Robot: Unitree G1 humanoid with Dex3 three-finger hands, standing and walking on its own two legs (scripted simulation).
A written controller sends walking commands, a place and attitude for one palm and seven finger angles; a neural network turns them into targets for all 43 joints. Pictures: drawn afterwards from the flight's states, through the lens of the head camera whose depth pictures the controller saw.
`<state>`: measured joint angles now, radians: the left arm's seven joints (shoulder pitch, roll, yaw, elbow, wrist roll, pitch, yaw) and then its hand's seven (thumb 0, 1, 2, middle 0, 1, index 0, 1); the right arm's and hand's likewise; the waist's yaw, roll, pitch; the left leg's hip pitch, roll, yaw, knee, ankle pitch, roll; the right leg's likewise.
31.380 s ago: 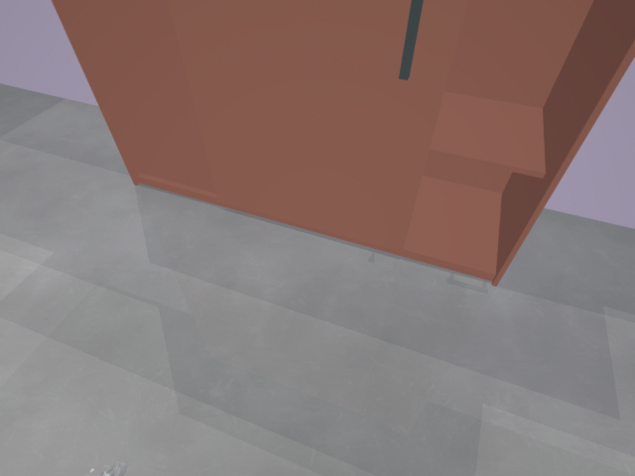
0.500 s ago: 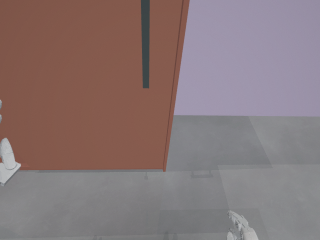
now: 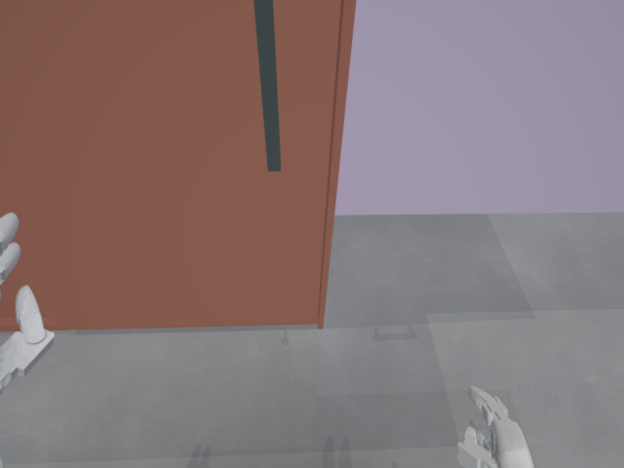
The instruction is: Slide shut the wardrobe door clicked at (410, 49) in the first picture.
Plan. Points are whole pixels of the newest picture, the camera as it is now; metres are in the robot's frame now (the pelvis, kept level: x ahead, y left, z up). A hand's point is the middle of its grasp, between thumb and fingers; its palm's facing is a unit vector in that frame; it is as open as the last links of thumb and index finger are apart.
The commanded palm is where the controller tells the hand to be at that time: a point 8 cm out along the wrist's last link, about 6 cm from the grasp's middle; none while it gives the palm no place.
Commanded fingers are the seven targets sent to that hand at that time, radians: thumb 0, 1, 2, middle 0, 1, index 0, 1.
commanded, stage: let the arm hang, fingers relaxed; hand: left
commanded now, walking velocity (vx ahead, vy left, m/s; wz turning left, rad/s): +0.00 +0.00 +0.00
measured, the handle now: (269, 79) +0.64 +0.12 +0.17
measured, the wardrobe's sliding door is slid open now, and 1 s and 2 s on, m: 0.00 0.00 0.00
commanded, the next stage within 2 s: look to check the result in 1.16 s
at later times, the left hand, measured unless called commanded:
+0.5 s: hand out of the picture -0.03 +0.20 -0.18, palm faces +0.03 -0.98 -0.19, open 7.1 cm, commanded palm none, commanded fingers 0.00 0.90 0.90 -0.20 -0.30 -0.20 -0.30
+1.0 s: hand out of the picture +0.01 +0.18 -0.17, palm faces +0.01 -0.98 -0.19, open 7.4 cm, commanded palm none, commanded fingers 0.00 0.90 0.90 -0.20 -0.30 -0.20 -0.30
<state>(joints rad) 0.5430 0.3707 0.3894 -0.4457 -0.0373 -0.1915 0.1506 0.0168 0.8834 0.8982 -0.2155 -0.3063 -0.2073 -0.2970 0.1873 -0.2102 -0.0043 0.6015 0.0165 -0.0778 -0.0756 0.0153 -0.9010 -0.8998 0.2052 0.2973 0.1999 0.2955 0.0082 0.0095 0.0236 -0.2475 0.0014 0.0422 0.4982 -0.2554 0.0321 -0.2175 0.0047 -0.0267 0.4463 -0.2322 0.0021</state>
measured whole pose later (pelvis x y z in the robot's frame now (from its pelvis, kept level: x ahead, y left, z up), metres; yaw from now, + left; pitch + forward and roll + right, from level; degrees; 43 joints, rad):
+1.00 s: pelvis -0.01 +0.01 +0.01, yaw +0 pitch -2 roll +0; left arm 0.22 0.16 -0.01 1.14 0.01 0.00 0.02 0.01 0.92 0.90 -0.20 -0.30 -0.20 -0.29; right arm 0.24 -0.17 0.00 1.12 -0.02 0.00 -0.02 0.01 -0.91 -0.90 0.20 0.30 0.20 0.30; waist 0.00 0.01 0.04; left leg -0.18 -0.03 0.05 0.39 -0.19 0.05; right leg -0.17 -0.03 -0.02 0.40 -0.20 0.02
